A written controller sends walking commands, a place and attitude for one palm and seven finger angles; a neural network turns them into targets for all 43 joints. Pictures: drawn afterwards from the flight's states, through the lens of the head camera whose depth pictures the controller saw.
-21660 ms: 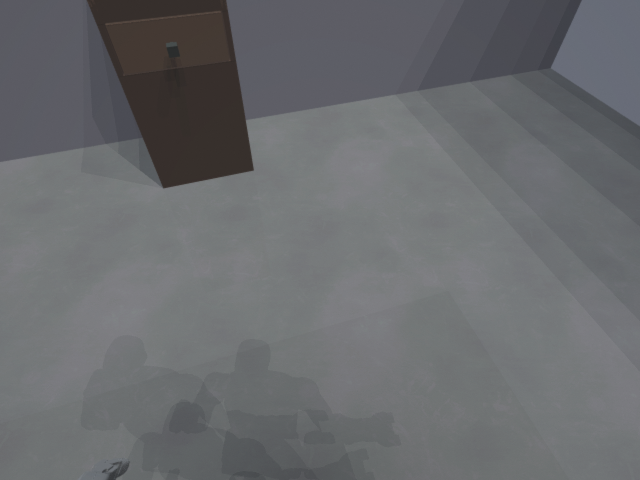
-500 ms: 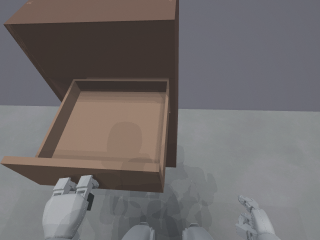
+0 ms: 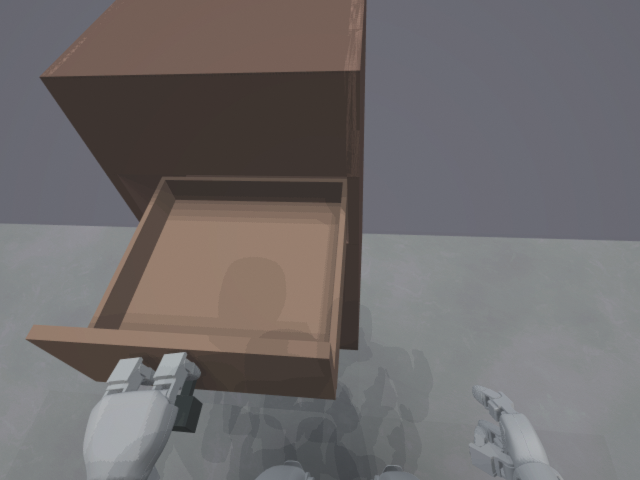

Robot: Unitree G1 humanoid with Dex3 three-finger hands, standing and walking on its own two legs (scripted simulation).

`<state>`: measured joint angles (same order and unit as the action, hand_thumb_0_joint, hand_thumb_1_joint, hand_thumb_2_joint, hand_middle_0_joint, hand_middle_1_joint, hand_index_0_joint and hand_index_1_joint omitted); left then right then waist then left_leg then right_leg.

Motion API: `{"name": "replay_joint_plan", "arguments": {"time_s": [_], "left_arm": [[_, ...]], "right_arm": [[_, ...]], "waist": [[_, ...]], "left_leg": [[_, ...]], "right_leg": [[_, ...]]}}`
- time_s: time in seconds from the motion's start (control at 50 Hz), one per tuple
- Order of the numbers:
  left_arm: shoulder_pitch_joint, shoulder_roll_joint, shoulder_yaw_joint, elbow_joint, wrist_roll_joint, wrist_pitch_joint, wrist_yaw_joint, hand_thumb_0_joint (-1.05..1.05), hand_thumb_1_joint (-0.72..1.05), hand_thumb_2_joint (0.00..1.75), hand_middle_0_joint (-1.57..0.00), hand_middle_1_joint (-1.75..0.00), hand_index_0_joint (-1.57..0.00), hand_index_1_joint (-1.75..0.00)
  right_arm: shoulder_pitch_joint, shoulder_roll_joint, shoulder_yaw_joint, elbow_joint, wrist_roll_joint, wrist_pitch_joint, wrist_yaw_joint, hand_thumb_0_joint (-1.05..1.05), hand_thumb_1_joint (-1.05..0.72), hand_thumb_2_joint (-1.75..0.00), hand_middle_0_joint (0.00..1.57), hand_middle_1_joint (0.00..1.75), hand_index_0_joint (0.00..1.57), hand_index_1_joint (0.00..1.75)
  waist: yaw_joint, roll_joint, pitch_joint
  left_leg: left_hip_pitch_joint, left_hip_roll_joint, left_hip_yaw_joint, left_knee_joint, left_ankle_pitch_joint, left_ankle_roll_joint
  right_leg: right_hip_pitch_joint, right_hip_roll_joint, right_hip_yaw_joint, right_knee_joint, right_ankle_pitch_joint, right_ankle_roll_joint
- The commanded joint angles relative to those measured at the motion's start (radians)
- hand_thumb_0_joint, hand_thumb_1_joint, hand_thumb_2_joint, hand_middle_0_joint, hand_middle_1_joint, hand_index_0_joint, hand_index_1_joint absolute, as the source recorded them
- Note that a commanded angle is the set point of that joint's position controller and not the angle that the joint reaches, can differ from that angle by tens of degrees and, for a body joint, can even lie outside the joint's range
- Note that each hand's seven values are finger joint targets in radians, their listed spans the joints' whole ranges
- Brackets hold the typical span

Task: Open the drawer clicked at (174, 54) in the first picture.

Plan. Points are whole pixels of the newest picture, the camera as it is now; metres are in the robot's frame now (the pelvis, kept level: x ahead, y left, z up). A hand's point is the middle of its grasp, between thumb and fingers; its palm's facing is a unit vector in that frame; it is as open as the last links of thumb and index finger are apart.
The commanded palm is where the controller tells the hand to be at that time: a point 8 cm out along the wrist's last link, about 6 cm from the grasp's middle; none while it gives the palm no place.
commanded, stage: lift the hand off the handle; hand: left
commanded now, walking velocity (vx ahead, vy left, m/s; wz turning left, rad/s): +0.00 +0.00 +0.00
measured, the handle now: (185, 399) +0.23 +0.21 -0.05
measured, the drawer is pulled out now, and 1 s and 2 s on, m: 0.30 0.30 0.30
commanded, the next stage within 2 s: draw the hand back to the body in 1.52 s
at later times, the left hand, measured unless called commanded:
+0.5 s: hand (136, 433) +0.17 +0.22 +0.02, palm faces -0.02 -0.14 -0.99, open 13.9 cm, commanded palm +0.15 +0.22 +0.08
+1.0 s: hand (127, 412) +0.18 +0.22 +0.06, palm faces +0.02 -0.16 -0.99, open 13.9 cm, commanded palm +0.16 +0.22 +0.12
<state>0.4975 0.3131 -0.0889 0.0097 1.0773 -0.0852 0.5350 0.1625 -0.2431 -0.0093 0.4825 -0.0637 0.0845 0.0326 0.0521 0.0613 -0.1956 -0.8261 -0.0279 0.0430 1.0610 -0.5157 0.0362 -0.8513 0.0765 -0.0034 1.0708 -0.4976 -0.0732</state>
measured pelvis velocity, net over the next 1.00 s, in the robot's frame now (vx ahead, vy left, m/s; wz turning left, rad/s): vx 0.01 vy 0.02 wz -0.03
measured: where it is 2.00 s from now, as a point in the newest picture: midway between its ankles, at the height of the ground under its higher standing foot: outside the picture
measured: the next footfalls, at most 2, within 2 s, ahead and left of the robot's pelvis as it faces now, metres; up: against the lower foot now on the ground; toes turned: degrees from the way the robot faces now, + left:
none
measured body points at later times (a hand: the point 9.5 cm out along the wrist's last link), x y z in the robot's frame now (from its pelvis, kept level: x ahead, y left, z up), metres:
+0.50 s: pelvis +0.01 +0.01 +0.02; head +0.04 -0.02 +0.46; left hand +0.17 +0.23 +0.08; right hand +0.21 -0.22 -0.08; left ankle +0.00 +0.10 -0.66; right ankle +0.01 -0.08 -0.66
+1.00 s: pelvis +0.01 +0.02 +0.03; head +0.03 -0.02 +0.48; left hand +0.18 +0.23 +0.11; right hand +0.21 -0.20 -0.06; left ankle +0.00 +0.10 -0.66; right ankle +0.01 -0.08 -0.66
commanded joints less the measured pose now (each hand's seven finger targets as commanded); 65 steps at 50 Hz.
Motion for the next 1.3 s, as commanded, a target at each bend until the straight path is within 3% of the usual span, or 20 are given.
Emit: {"name": "replay_joint_plan", "arguments": {"time_s": [0.0, 0.1, 0.24, 0.26, 0.4, 0.44, 0.56, 0.74, 0.76, 0.8, 0.84, 0.86, 0.94, 0.96, 1.04, 1.06, 1.14, 1.16, 1.24, 1.28], "left_arm": [[0.045, 0.15, 0.108, -0.183, -0.01, -0.002, 0.039, 0.0, -0.5, 0.3, -0.3, -1.2, -0.3, -1.2], [0.042, 0.141, 0.092, -0.202, -0.023, -0.002, 0.024, 0.0, -0.5, 0.3, -0.3, -1.2, -0.3, -1.2], [0.112, 0.172, 0.139, -0.241, -0.026, -0.024, 0.022, 0.0, -0.5, 0.3, -0.3, -1.2, -0.3, -1.2], [0.126, 0.138, 0.102, -0.251, -0.034, -0.027, 0.017, 0.0, -0.5, 0.3, -0.3, -1.2, -0.3, -1.2], [0.134, 0.149, 0.105, -0.312, -0.042, -0.028, 0.004, 0.0, -0.5, 0.3, -0.3, -1.2, -0.3, -1.2], [0.125, 0.179, 0.137, -0.307, -0.037, -0.02, 0.004, 0.0, -0.5, 0.3, -0.3, -1.2, -0.3, -1.2], [0.098, 0.137, 0.08, -0.341, -0.047, -0.004, -0.014, 0.0, -0.5, 0.3, -0.3, -1.2, -0.3, -1.2], [0.091, 0.174, 0.104, -0.377, -0.047, 0.023, -0.038, 0.0, -0.5, 0.3, -0.3, -1.2, -0.3, -1.2], [0.077, 0.139, 0.068, -0.377, -0.056, 0.025, -0.045, 0.0, -0.5, 0.3, -0.3, -1.2, -0.3, -1.2], [0.05, 0.156, 0.085, -0.384, -0.052, 0.028, -0.055, 0.0, -0.5, 0.3, -0.3, -1.2, -0.3, -1.2], [0.057, 0.182, 0.109, -0.398, -0.053, 0.033, -0.061, 0.0, -0.5, 0.3, -0.3, -1.2, -0.3, -1.2], [0.069, 0.136, 0.059, -0.404, -0.062, 0.032, -0.069, 0.0, -0.5, 0.3, -0.3, -1.2, -0.3, -1.2], [0.064, 0.181, 0.1, -0.417, -0.057, 0.041, -0.084, 0.0, -0.5, 0.3, -0.3, -1.2, -0.3, -1.2], [0.07, 0.131, 0.048, -0.429, -0.065, 0.04, -0.09, 0.0, -0.5, 0.3, -0.3, -1.2, -0.3, -1.2], [0.08, 0.192, 0.113, -0.433, -0.059, 0.051, -0.095, 0.0, -0.5, 0.3, -0.3, -1.2, -0.3, -1.2], [0.073, 0.151, 0.069, -0.446, -0.067, 0.051, -0.098, 0.0, -0.5, 0.3, -0.3, -1.2, -0.3, -1.2], [0.08, 0.159, 0.075, -0.491, -0.072, 0.06, -0.111, 0.0, -0.5, 0.3, -0.3, -1.2, -0.3, -1.2], [0.093, 0.144, 0.059, -0.484, -0.087, 0.059, -0.118, 0.0, -0.5, 0.3, -0.3, -1.2, -0.3, -1.2], [0.095, 0.204, 0.125, -0.491, -0.076, 0.056, -0.129, 0.0, -0.5, 0.3, -0.3, -1.2, -0.3, -1.2], [0.101, 0.186, 0.105, -0.518, -0.078, 0.051, -0.136, 0.0, -0.5, 0.3, -0.3, -1.2, -0.3, -1.2]], "right_arm": [[-0.078, -0.096, -0.038, -0.162, 0.01, -0.045, -0.011, 0.0, -0.9, -0.9, 0.2, 0.3, 0.2, 0.3], [-0.08, -0.098, -0.038, -0.159, 0.014, -0.046, -0.005, 0.0, -0.9, -0.9, 0.2, 0.3, 0.2, 0.3], [-0.071, -0.099, -0.038, -0.161, 0.005, -0.053, 0.005, 0.0, -0.9, -0.9, 0.2, 0.3, 0.2, 0.3], [-0.079, -0.098, -0.04, -0.164, 0.009, -0.054, 0.004, 0.0, -0.9, -0.9, 0.2, 0.3, 0.2, 0.3], [-0.078, -0.1, -0.043, -0.172, 0.011, -0.053, 0.012, 0.0, -0.9, -0.9, 0.2, 0.3, 0.2, 0.3], [-0.075, -0.101, -0.042, -0.171, 0.01, -0.05, 0.014, 0.0, -0.9, -0.9, 0.2, 0.3, 0.2, 0.3], [-0.084, -0.097, -0.043, -0.177, 0.022, -0.047, 0.014, 0.0, -0.9, -0.9, 0.2, 0.3, 0.2, 0.3], [-0.091, -0.094, -0.031, -0.182, 0.027, -0.048, 0.019, 0.0, -0.9, -0.9, 0.2, 0.3, 0.2, 0.3], [-0.097, -0.089, -0.033, -0.178, 0.035, -0.047, 0.016, 0.0, -0.9, -0.9, 0.2, 0.3, 0.2, 0.3], [-0.097, -0.091, -0.036, -0.178, 0.033, -0.048, 0.013, 0.0, -0.9, -0.9, 0.2, 0.3, 0.2, 0.3], [-0.09, -0.091, -0.032, -0.178, 0.032, -0.051, 0.016, 0.0, -0.9, -0.9, 0.2, 0.3, 0.2, 0.3], [-0.1, -0.086, -0.034, -0.18, 0.039, -0.05, 0.013, 0.0, -0.9, -0.9, 0.2, 0.3, 0.2, 0.3], [-0.094, -0.09, -0.028, -0.18, 0.037, -0.054, 0.019, 0.0, -0.9, -0.9, 0.2, 0.3, 0.2, 0.3], [-0.104, -0.082, -0.031, -0.18, 0.043, -0.054, 0.018, 0.0, -0.9, -0.9, 0.2, 0.3, 0.2, 0.3], [-0.099, -0.088, -0.027, -0.18, 0.042, -0.053, 0.024, 0.0, -0.9, -0.9, 0.2, 0.3, 0.2, 0.3], [-0.107, -0.083, -0.029, -0.181, 0.048, -0.053, 0.021, 0.0, -0.9, -0.9, 0.2, 0.3, 0.2, 0.3], [-0.098, -0.084, -0.031, -0.186, 0.044, -0.057, 0.029, 0.0, -0.9, -0.9, 0.2, 0.3, 0.2, 0.3], [-0.106, -0.08, -0.033, -0.183, 0.052, -0.057, 0.025, 0.0, -0.9, -0.9, 0.2, 0.3, 0.2, 0.3], [-0.102, -0.085, -0.026, -0.18, 0.044, -0.061, 0.027, 0.0, -0.9, -0.9, 0.2, 0.3, 0.2, 0.3], [-0.103, -0.082, -0.028, -0.177, 0.046, -0.064, 0.031, 0.0, -0.9, -0.9, 0.2, 0.3, 0.2, 0.3]], "waist": [[-0.004, -0.082, -0.167], [-0.012, -0.084, -0.124], [0.003, -0.079, -0.14], [0.0, -0.06, -0.115], [0.002, -0.056, -0.117], [0.003, -0.076, -0.124], [0.002, -0.051, -0.083], [0.015, -0.055, -0.086], [0.008, -0.052, -0.046], [0.012, -0.063, -0.041], [0.019, -0.056, -0.087], [0.016, -0.034, -0.042], [0.026, -0.055, -0.069], [0.025, -0.038, -0.035], [0.032, -0.063, -0.059], [0.028, -0.051, -0.023], [0.029, -0.047, -0.074], [0.027, -0.055, -0.029], [0.034, -0.089, -0.043], [0.034, -0.046, -0.044]], "left_leg": [[0.193, 0.001, -0.042, -0.136, 0.218, 0.008], [0.217, 0.003, -0.044, -0.161, 0.234, 0.011], [0.256, 0.004, -0.044, -0.174, 0.277, 0.004], [0.258, 0.005, -0.047, -0.183, 0.276, 0.008], [0.292, 0.01, -0.053, -0.197, 0.288, 0.007], [0.297, 0.012, -0.05, -0.194, 0.296, 0.003], [0.323, 0.016, -0.058, -0.231, 0.271, 0.005], [0.363, 0.022, -0.058, -0.263, 0.291, -0.001], [0.358, 0.024, -0.065, -0.28, 0.277, 0.002], [0.369, 0.03, -0.062, -0.285, 0.257, 0.002], [0.39, 0.027, -0.059, -0.288, 0.283, -0.001], [0.393, 0.028, -0.066, -0.301, 0.279, 0.0], [0.408, 0.035, -0.068, -0.313, 0.314, -0.007], [0.412, 0.036, -0.068, -0.324, 0.313, -0.005], [0.416, 0.036, -0.062, -0.326, 0.326, -0.008], [0.415, 0.036, -0.066, -0.337, 0.323, -0.006], [0.456, 0.04, -0.064, -0.335, 0.359, -0.006], [0.446, 0.041, -0.069, -0.348, 0.347, -0.004], [0.454, 0.038, -0.063, -0.348, 0.346, -0.005], [0.474, 0.04, -0.061, -0.352, 0.372, -0.006]], "right_leg": [[0.153, -0.041, 0.115, -0.237, 0.295, 0.0], [0.173, -0.042, 0.111, -0.262, 0.32, 0.001], [0.186, -0.037, 0.132, -0.265, 0.357, -0.005], [0.193, -0.042, 0.112, -0.267, 0.364, -0.006], [0.192, -0.042, 0.106, -0.275, 0.343, -0.006], [0.182, -0.039, 0.123, -0.28, 0.337, -0.005], [0.196, -0.041, 0.106, -0.305, 0.296, -0.005], [0.225, -0.04, 0.124, -0.336, 0.28, -0.006], [0.232, -0.042, 0.102, -0.341, 0.275, -0.004], [0.223, -0.04, 0.115, -0.359, 0.243, -0.005], [0.243, -0.041, 0.127, -0.358, 0.259, -0.007], [0.245, -0.04, 0.112, -0.362, 0.258, -0.008], [0.26, -0.039, 0.121, -0.366, 0.266, -0.008], [0.267, -0.042, 0.111, -0.37, 0.277, -0.009], [0.288, -0.04, 0.13, -0.381, 0.291, -0.006], [0.295, -0.043, 0.116, -0.383, 0.301, -0.007], [0.307, -0.043, 0.13, -0.392, 0.311, -0.007], [0.314, -0.043, 0.12, -0.4, 0.314, -0.006], [0.33, -0.045, 0.156, -0.422, 0.334, -0.005], [0.333, -0.048, 0.152, -0.422, 0.35, -0.007]]}}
